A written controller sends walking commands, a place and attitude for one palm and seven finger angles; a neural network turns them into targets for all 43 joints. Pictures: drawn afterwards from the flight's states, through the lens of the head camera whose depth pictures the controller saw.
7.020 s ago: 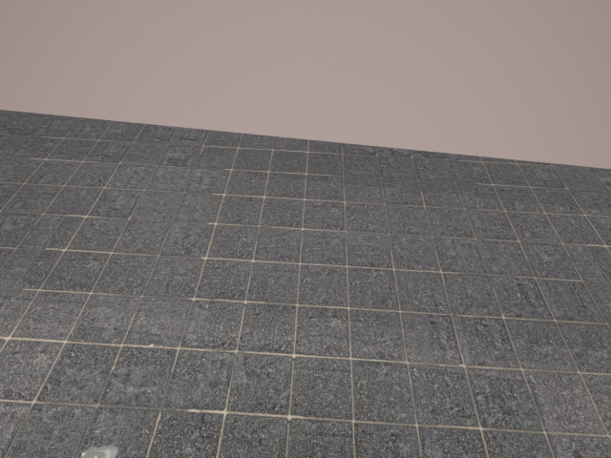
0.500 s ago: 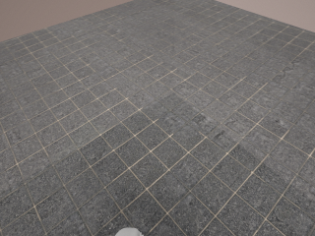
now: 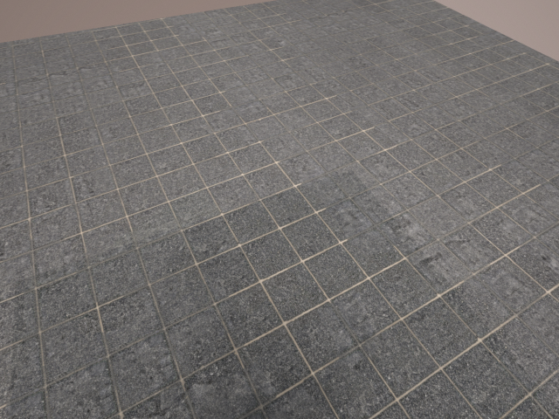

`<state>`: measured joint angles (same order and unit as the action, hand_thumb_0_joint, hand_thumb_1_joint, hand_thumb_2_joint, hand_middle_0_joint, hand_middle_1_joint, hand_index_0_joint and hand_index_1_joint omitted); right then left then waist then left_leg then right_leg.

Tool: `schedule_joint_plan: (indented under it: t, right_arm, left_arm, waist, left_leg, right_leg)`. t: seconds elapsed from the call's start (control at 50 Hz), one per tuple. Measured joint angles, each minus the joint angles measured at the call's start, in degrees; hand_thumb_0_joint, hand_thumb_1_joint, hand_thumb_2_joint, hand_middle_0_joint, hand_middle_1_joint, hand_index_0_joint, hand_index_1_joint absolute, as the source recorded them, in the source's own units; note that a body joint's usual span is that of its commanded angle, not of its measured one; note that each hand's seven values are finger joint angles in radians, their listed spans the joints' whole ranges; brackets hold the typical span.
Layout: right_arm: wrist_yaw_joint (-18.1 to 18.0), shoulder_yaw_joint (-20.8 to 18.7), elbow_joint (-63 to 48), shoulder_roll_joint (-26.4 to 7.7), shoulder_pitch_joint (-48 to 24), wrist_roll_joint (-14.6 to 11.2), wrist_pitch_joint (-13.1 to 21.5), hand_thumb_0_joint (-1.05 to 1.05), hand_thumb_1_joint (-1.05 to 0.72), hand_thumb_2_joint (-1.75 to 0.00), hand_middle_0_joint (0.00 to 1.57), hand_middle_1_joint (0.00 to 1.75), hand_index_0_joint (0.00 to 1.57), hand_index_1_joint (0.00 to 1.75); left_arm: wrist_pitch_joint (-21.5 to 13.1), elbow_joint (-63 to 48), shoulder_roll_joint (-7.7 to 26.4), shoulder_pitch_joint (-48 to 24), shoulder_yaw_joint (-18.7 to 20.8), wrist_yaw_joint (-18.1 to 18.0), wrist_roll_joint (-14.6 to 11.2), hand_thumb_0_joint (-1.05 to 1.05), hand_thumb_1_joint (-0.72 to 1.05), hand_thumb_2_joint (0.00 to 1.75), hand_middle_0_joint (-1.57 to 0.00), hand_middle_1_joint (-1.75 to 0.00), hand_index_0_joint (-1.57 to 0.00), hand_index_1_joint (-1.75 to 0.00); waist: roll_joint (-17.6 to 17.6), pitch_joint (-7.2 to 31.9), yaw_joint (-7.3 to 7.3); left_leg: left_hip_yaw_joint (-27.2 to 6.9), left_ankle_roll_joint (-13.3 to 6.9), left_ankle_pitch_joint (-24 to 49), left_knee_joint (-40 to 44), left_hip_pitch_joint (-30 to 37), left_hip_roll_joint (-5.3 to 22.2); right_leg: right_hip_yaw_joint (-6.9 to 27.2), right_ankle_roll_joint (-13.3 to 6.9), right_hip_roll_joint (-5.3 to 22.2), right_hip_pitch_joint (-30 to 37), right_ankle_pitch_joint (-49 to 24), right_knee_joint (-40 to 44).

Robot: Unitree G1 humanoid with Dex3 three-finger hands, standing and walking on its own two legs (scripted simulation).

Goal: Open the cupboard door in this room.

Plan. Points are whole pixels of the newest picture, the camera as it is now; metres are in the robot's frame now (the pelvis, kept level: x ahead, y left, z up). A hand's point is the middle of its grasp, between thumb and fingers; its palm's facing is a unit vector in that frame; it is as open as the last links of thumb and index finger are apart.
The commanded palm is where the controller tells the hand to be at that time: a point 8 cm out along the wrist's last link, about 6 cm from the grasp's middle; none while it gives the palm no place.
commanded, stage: turn or walk to find it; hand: left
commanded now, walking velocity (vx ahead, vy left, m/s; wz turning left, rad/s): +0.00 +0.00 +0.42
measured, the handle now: out of the picture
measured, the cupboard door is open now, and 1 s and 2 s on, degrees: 0 0 0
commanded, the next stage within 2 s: none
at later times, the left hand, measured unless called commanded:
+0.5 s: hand out of the picture -0.04 +0.18 -0.17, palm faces +0.28 -0.93 -0.24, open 7.3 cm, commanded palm none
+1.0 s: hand out of the picture -0.04 +0.18 -0.15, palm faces +0.43 -0.86 -0.28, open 7.4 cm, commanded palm none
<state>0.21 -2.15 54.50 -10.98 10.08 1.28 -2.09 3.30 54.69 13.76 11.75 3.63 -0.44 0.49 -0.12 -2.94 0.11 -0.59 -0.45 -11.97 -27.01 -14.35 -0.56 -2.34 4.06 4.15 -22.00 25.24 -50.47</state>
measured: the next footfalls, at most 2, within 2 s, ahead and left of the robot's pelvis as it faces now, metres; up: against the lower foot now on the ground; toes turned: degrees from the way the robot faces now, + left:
right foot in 0.10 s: +0.04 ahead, -0.13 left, +0.00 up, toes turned -1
left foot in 0.56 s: -0.05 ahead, +0.11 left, +0.00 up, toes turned +20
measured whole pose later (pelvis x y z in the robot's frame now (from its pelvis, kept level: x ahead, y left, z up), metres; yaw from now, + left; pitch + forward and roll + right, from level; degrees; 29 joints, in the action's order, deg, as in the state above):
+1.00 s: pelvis -0.04 -0.04 -0.01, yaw +25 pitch -1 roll +1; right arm 0.4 -4.0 55.0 -13.2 11.0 0.9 -3.7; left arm 0.4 52.2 10.9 9.8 2.0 -0.6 0.9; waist 2.8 -3.3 1.0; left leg -3.6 1.2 -24.6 -44.5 -20.9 -1.7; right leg -5.7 -0.5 2.8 -15.0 17.9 -34.1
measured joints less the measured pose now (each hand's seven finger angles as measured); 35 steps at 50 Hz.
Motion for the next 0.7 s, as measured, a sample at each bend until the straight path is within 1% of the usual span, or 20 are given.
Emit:
schedule_joint_plan:
  t: [0.04,0.08,0.1,0.12,0.16,0.18,0.22,0.24,0.28,0.32,0.38,0.48,0.52,0.54,0.56,0.58,0.6,0.62,0.66,0.7]
  right_arm:
    - [0.1,-0.3,-0.1,-0.2,0.2,0.1,-0.3,0.0,-0.91,-0.9,0.2,0.3,0.21,0.3]
    - [0.2,-0.7,-0.1,-0.6,0.7,0.0,-0.6,0.01,-0.91,-0.9,0.2,0.3,0.21,0.3]
    - [0.3,-1.0,-0.2,-1.0,1.0,-0.2,-0.8,0.01,-0.91,-0.9,0.2,0.3,0.21,0.3]
    - [0.3,-1.4,0.0,-1.5,1.1,-0.4,-1.1,0.01,-0.91,-0.9,0.2,0.3,0.21,0.3]
    - [0.4,-2.0,0.5,-2.2,1.6,-0.2,-2.0,0.01,-0.91,-0.9,0.2,0.3,0.21,0.3]
    - [0.5,-2.3,0.8,-2.6,1.7,-0.1,-2.3,0.01,-0.91,-0.9,0.2,0.3,0.21,0.3]
    - [0.8,-2.7,1.2,-3.2,2.0,0.0,-2.7,0.01,-0.91,-0.9,0.2,0.3,0.2,0.29]
    - [1.0,-2.8,1.4,-3.4,2.1,0.0,-2.7,0.01,-0.91,-0.9,0.2,0.3,0.2,0.29]
    - [1.1,-2.9,1.6,-3.6,2.4,0.1,-2.7,0.01,-0.91,-0.9,0.2,0.3,0.2,0.29]
    - [1.1,-2.9,2.0,-3.7,2.7,0.0,-2.8,0.01,-0.91,-0.9,0.2,0.3,0.2,0.29]
    - [0.9,-2.6,2.7,-3.5,2.6,-0.1,-3.0,0.01,-0.91,-0.9,0.2,0.3,0.2,0.29]
    - [0.7,-1.7,2.8,-2.9,0.7,-0.6,-2.6,0.01,-0.91,-0.9,0.2,0.3,0.2,0.29]
    - [0.6,-1.3,2.2,-2.6,-0.1,-0.7,-2.0,0.01,-0.91,-0.9,0.2,0.3,0.2,0.29]
    - [0.7,-1.2,1.7,-2.6,-0.3,-0.7,-1.5,0.01,-0.91,-0.9,0.2,0.3,0.2,0.29]
    - [0.7,-1.1,1.3,-2.5,-0.6,-0.6,-0.9,0.01,-0.91,-0.9,0.2,0.3,0.2,0.29]
    - [0.7,-1.0,1.0,-1.9,-1.1,-0.5,-0.5,0.01,-0.91,-0.9,0.2,0.3,0.2,0.29]
    - [0.6,-0.8,0.8,-1.4,-1.4,-0.4,-0.2,0.01,-0.91,-0.9,0.2,0.3,0.2,0.29]
    - [0.5,-0.6,0.5,-1.0,-1.6,-0.3,0.1,0.01,-0.91,-0.9,0.2,0.3,0.2,0.29]
    - [0.0,-0.2,0.2,-0.4,-1.5,-0.2,0.3,0.01,-0.91,-0.9,0.2,0.3,0.2,0.29]
    - [-0.2,0.2,0.2,-0.1,-1.5,-0.2,0.5,0.0,-0.91,-0.9,0.2,0.3,0.2,0.29]
  left_arm:
    - [-0.4,-0.7,-0.6,-0.6,-0.3,0.0,-0.1,0.01,0.91,0.9,-0.2,-0.3,-0.2,-0.3]
    - [-1.2,-1.5,-1.1,-0.8,-0.6,0.0,-0.2,0.01,0.91,0.9,-0.2,-0.3,-0.2,-0.3]
    - [-1.7,-1.8,-1.6,-0.9,-0.7,-0.1,-0.1,0.01,0.91,0.9,-0.2,-0.3,-0.2,-0.3]
    - [-2.2,-2.0,-2.3,-1.1,-1.0,-0.2,0.2,0.01,0.91,0.9,-0.2,-0.3,-0.2,-0.3]
    - [-2.6,-2.5,-3.3,-0.7,-1.4,-0.3,0.4,0.0,0.91,0.9,-0.2,-0.3,-0.2,-0.3]
    - [-2.7,-2.6,-3.8,-0.3,-1.5,-0.3,0.4,0.0,0.91,0.9,-0.2,-0.3,-0.2,-0.3]
    - [-2.6,-2.4,-4.4,0.4,-1.8,-0.4,0.4,0.0,0.91,0.9,-0.2,-0.3,-0.21,-0.3]
    - [-2.5,-2.2,-4.6,0.6,-1.9,-0.4,0.5,0.0,0.91,0.9,-0.2,-0.3,-0.21,-0.3]
    - [-2.5,-1.8,-4.9,1.0,-2.0,-0.5,0.5,0.0,0.9,0.9,-0.2,-0.3,-0.21,-0.3]
    - [-2.6,-1.3,-4.9,1.3,-2.1,-0.6,0.6,0.01,0.91,0.9,-0.2,-0.3,-0.21,-0.3]
    - [-2.8,-0.8,-4.4,1.6,-1.8,-0.6,0.8,0.01,0.91,0.9,-0.2,-0.3,-0.21,-0.3]
    - [-2.7,0.2,-2.6,2.1,-1.3,-0.3,1.1,0.0,0.91,0.9,-0.2,-0.3,-0.21,-0.3]
    - [-2.4,0.8,-1.7,2.4,-1.0,-0.3,0.9,0.0,0.91,0.9,-0.2,-0.3,-0.21,-0.3]
    - [-2.2,1.0,-1.3,2.7,-0.8,-0.3,0.7,0.0,0.91,0.9,-0.2,-0.3,-0.21,-0.3]
    - [-1.7,1.1,-0.8,3.0,-0.5,-0.2,0.5,0.0,0.91,0.9,-0.2,-0.3,-0.21,-0.3]
    - [-1.1,1.3,0.0,3.0,-0.3,-0.2,0.3,0.0,0.91,0.9,-0.2,-0.3,-0.21,-0.3]
    - [-0.3,1.6,0.5,3.0,-0.1,-0.4,0.4,0.01,0.91,0.9,-0.2,-0.3,-0.21,-0.3]
    - [0.4,1.9,0.9,2.8,0.0,-0.4,0.4,0.01,0.91,0.9,-0.2,-0.3,-0.21,-0.3]
    - [0.9,2.4,1.4,2.3,0.3,-0.2,0.3,0.01,0.91,0.9,-0.2,-0.3,-0.2,-0.3]
    - [0.7,2.2,1.5,1.6,0.3,0.1,0.3,0.01,0.91,0.9,-0.2,-0.3,-0.2,-0.3]
  waist:
    - [0.7,0.1,0.48]
    - [1.3,0.3,0.72]
    - [2.0,0.4,0.71]
    - [3.0,0.1,0.8]
    - [3.2,0.1,0.63]
    - [3.2,0.1,0.51]
    - [3.2,0.0,0.66]
    - [3.1,0.0,0.81]
    - [2.7,-0.2,1.05]
    - [2.0,-0.4,1.02]
    - [1.1,-0.7,0.52]
    - [-0.6,-1.6,-0.85]
    - [-1.1,-1.8,-1.06]
    - [-1.2,-1.5,-1.04]
    - [-1.4,-1.3,-1.01]
    - [-2.5,-1.5,-1.29]
    - [-3.0,-1.5,-1.5]
    - [-3.1,-1.3,-1.48]
    - [-2.8,-1.1,-1.22]
    - [-2.5,-1.0,-1.2]
  left_leg:
    - [-1.0,0.6,0.1,-0.7,-1.0,-0.2]
    - [-1.9,1.3,-0.2,-2.5,-2.5,-0.6]
    - [-2.6,1.8,-0.8,-4.3,-3.6,-0.5]
    - [-3.3,1.8,-4.6,-7.8,-5.0,-0.5]
    - [-3.4,1.7,-11.7,-18.9,-8.9,-1.4]
    - [-3.1,1.7,-12.4,-24.9,-10.7,-1.6]
    - [-2.2,2.1,-10.9,-33.7,-13.3,-1.0]
    - [-1.8,2.5,-9.8,-36.5,-13.9,-0.5]
    - [-1.3,3.2,-8.6,-38.7,-14.1,0.6]
    - [-0.9,3.8,-8.8,-37.4,-13.1,1.6]
    - [0.1,4.3,-11.0,-31.9,-10.3,2.6]
    - [2.7,3.8,-13.8,-19.3,-4.7,2.9]
    - [4.0,3.3,-11.1,-12.5,-1.8,2.7]
    - [4.5,2.9,-7.9,-7.9,0.0,2.7]
    - [4.3,1.6,-5.2,-5.9,0.5,2.5]
    - [4.6,0.7,-5.5,-6.8,0.0,1.9]
    - [4.7,0.0,-6.3,-7.4,-0.2,1.6]
    - [4.5,-0.3,-6.8,-7.4,-0.2,1.6]
    - [3.6,-0.5,-6.3,-5.6,0.4,1.4]
    - [2.7,-0.4,-4.7,-3.3,1.1,1.1]
  right_leg:
    - [-0.1,-0.2,-0.7,2.3,-0.6,5.6]
    - [-0.6,-0.5,-1.4,5.7,-4.8,13.7]
    - [-1.2,-2.5,-1.8,7.0,-6.8,16.8]
    - [-2.1,-4.2,-2.1,7.1,-7.3,16.7]
    - [-3.4,-5.8,-1.4,7.4,-7.1,16.5]
    - [-3.9,-6.0,-1.1,7.9,-7.3,17.2]
    - [-4.9,-6.0,-0.7,9.1,-8.2,19.1]
    - [-5.5,-6.0,-0.5,9.5,-8.6,19.9]
    - [-6.5,-6.1,0.0,10.1,-9.2,21.1]
    - [-7.6,-6.1,0.5,10.5,-9.5,21.8]
    - [-9.1,-6.0,1.3,10.3,-9.6,21.9]
    - [-11.2,-5.2,3.0,8.9,-8.9,19.8]
    - [-12.2,-4.4,3.8,8.0,-8.1,17.8]
    - [-12.7,-3.9,4.2,7.2,-7.4,16.2]
    - [-12.7,-3.3,4.8,5.9,-6.5,13.7]
    - [-10.7,-2.5,5.0,4.2,-2.4,10.0]
    - [-8.3,-1.9,4.5,2.4,1.3,5.5]
    - [-6.3,-1.4,3.7,0.7,3.2,1.0]
    - [-3.7,-0.9,2.5,-1.8,2.5,-5.7]
    - [-2.1,-0.4,1.8,-3.0,0.5,-8.5]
